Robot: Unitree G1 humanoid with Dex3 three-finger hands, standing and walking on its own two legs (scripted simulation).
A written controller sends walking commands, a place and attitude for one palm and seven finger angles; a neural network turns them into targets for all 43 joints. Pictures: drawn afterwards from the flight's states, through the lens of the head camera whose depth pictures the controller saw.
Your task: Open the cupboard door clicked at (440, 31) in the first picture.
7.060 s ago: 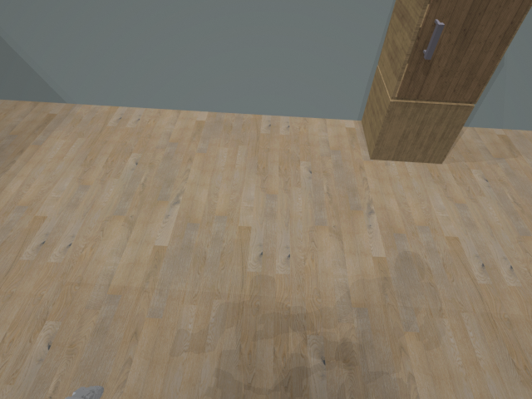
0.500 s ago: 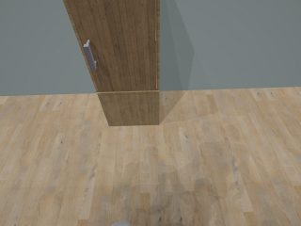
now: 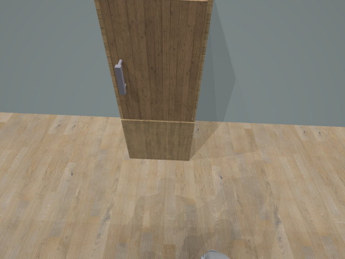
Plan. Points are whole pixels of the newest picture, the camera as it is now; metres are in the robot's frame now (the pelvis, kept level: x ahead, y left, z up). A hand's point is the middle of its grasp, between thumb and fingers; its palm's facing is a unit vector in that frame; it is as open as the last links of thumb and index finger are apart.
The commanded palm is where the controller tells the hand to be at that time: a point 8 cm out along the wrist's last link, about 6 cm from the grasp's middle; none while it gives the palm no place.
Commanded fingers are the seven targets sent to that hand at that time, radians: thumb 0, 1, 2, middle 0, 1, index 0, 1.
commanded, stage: take the last steps up to it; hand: left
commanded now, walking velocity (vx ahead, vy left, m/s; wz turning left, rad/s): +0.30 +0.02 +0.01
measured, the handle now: (121, 77) +0.83 +0.25 -0.06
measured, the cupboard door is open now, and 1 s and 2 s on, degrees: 0 0 0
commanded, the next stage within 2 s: come to a stop and stand still in 0.64 s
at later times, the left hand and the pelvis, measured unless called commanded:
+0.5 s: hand out of the picture +0.15 +0.16 -0.17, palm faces +0.12 -0.97 -0.20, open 7.3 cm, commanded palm none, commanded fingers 0.00 0.90 0.90 -0.20 -0.30 -0.20 -0.30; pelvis +0.16 -0.02 +0.00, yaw +2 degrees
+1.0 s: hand (115, 193) +0.35 +0.20 -0.18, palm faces +0.04 -0.97 -0.25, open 7.3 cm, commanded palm none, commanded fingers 0.00 0.90 0.90 -0.20 -0.30 -0.20 -0.30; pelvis +0.30 +0.01 -0.01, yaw +1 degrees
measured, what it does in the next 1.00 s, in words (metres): walks ahead: right foot, then left foot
